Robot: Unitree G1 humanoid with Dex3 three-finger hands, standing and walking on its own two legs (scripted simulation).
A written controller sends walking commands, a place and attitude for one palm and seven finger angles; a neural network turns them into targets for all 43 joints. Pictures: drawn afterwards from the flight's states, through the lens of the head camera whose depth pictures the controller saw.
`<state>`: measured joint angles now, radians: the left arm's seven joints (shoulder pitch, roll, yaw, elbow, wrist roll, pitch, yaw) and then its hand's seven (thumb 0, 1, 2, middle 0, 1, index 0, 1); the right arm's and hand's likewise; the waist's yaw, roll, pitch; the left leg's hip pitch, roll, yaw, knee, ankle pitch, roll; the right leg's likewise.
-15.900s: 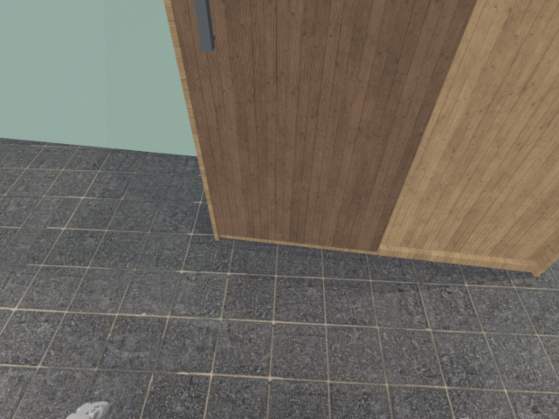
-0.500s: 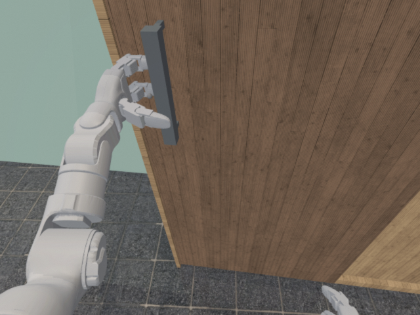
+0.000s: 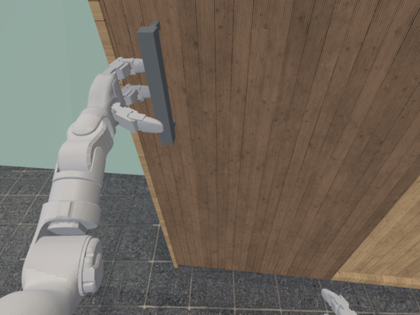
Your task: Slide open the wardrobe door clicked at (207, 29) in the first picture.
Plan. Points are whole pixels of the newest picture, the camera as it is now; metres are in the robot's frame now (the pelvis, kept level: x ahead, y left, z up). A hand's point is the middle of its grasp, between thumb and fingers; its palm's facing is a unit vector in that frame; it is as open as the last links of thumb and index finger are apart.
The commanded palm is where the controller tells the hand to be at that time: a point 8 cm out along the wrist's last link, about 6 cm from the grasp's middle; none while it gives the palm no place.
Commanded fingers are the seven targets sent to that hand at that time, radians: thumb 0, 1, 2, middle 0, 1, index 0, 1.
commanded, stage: slide the fingers in behind the handle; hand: left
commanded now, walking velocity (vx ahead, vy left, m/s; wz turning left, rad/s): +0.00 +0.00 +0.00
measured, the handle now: (162, 88) +0.47 +0.11 +0.22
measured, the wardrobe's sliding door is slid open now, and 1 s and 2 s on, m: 0.00 0.00 0.00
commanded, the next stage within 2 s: grip the handle and tug to test in 1.36 s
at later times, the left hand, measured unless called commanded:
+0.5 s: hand (159, 98) +0.42 +0.11 +0.23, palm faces -0.07 -1.00 -0.01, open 14.0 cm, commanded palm +0.40 +0.16 +0.23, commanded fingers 0.00 -0.50 0.30 -0.30 -1.20 -0.30 -1.20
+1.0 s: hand (166, 97) +0.42 +0.10 +0.24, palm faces -0.06 -1.00 -0.01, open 14.0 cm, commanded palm +0.40 +0.15 +0.23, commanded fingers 0.00 -0.50 0.30 -0.30 -1.20 -0.30 -1.20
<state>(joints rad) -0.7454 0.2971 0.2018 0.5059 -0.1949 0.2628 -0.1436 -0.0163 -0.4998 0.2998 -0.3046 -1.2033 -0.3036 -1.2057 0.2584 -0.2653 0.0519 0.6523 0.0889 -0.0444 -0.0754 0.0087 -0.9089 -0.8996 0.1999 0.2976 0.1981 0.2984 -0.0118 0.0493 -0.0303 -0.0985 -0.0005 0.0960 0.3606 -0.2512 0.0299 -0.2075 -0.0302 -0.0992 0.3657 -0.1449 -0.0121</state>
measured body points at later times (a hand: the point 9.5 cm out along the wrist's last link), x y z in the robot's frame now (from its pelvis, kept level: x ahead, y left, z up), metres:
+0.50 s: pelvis +0.01 +0.00 +0.00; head -0.01 -0.02 +0.45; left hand +0.42 +0.17 +0.23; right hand +0.17 -0.23 -0.10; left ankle -0.03 +0.09 -0.75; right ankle +0.03 -0.11 -0.75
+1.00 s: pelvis +0.00 +0.00 +0.00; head -0.01 -0.02 +0.45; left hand +0.42 +0.15 +0.24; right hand +0.17 -0.23 -0.10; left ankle -0.03 +0.09 -0.75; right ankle +0.03 -0.11 -0.75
